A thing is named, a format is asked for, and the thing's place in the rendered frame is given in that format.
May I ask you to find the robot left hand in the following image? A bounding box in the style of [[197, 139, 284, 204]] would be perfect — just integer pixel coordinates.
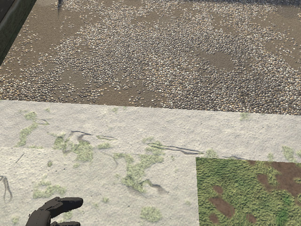
[[25, 197, 84, 226]]

